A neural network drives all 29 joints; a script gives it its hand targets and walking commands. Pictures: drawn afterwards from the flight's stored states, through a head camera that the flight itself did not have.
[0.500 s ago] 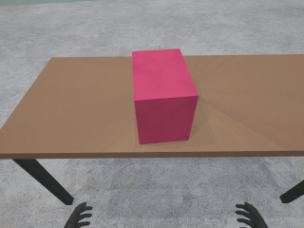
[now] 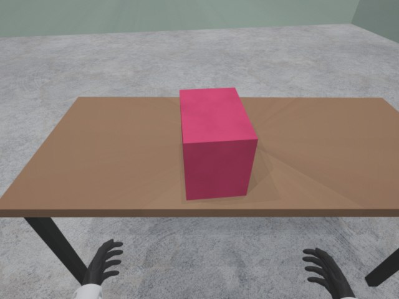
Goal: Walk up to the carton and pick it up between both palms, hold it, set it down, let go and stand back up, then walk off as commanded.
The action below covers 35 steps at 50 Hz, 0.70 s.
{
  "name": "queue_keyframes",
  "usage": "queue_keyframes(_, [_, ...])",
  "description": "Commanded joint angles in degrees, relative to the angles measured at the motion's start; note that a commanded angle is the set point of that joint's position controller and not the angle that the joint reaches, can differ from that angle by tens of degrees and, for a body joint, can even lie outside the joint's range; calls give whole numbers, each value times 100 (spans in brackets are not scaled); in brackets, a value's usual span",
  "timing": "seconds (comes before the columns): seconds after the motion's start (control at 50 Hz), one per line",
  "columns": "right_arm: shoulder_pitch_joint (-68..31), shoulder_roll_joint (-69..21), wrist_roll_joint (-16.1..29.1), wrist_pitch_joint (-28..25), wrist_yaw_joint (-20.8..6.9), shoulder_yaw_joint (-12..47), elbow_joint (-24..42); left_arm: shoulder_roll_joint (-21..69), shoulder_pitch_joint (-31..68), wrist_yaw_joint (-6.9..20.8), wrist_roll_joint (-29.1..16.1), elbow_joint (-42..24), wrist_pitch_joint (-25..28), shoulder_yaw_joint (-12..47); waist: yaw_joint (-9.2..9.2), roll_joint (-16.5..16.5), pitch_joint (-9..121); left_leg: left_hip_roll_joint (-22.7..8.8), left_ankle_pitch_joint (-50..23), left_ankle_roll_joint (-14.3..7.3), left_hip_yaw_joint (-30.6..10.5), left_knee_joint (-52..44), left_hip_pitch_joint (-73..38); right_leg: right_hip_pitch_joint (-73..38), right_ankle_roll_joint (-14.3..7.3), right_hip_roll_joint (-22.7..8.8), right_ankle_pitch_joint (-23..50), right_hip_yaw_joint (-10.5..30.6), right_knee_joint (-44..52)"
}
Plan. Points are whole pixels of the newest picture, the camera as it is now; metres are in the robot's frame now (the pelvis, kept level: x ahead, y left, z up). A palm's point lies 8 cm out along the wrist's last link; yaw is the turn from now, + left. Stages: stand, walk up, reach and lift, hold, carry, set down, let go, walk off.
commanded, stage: reach and lift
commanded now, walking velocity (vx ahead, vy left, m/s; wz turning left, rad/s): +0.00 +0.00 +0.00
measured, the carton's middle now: (211, 141) +0.56 -0.01 +0.02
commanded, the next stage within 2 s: none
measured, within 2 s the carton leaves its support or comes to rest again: neither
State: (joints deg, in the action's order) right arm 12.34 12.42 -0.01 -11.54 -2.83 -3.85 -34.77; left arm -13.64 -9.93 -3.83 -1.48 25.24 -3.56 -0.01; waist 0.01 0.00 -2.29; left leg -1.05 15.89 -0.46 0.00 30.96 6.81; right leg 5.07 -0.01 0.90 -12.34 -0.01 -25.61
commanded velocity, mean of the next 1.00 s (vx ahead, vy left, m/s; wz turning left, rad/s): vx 0.00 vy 0.00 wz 0.00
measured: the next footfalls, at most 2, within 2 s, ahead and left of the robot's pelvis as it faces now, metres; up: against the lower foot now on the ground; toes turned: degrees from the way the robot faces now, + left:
none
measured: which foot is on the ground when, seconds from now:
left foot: down 0.00-1.00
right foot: down 0.00-1.00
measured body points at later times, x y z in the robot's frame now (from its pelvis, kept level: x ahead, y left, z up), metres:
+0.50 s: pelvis +0.01 -0.01 +0.00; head -0.02 +0.00 +0.45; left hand +0.24 +0.22 +0.02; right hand +0.22 -0.22 +0.01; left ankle +0.02 +0.11 -0.74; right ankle +0.03 -0.13 -0.74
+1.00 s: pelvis +0.03 -0.01 +0.01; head +0.01 +0.00 +0.45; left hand +0.28 +0.21 +0.04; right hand +0.29 -0.21 +0.05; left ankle +0.02 +0.11 -0.74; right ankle +0.03 -0.13 -0.74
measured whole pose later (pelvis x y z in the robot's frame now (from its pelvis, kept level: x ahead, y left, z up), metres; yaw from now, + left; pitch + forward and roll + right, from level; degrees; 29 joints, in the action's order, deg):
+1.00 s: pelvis +0.03 -0.01 +0.01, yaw +0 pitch -5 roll -1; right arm 5.2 12.4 6.6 2.1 -0.8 0.1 -9.3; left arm -13.6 -6.0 -4.9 -9.0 7.2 -7.4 0.5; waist 0.0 0.0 -2.3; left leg -1.0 15.3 -0.3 0.0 26.6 6.1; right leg 4.9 0.0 0.9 -12.4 0.0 -22.5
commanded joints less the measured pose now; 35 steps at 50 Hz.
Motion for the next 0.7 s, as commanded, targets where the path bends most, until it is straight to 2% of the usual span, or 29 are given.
queue_keyframes(0.0, [-538, 283, 587, -25, -84, -217, 1597, 79, 475, -182, -348, -1432, 282, 356, -35, 52, -195, -125, 393, 112, 201, -1967, 459, -167, -188, -36, -68, -73, 827])
queue_keyframes(0.22, [-368, 82, 943, 316, -66, 17, 2614, 169, 478, -229, -593, -2164, 423, 567, -111, 33, -89, -78, 308, 124, 117, -1934, 251, -56, -232, -57, -225, 19, 928])
queue_keyframes(0.44, [-66, -27, 1232, 345, 79, 269, 3604, 192, 345, -139, -772, -2736, 628, 596, -242, -60, 226, 33, -833, 232, 165, -1650, -321, 123, -284, -18, 83, 66, 1059])
queue_keyframes(0.52, [-208, 24, 1318, 397, 163, 311, 3798, 187, 496, -101, -828, -2777, 603, 558, -256, -20, 259, 44, -1094, 265, 160, -1575, -444, 175, -307, -13, 145, 79, 1084])
queue_keyframes(0.68, [-1009, 215, 1327, 733, 265, 166, 3880, 94, 1382, -140, -950, -2987, 270, 510, -255, 176, 296, -27, -949, 333, 89, -1608, -434, 329, -390, -8, -27, 83, 1096])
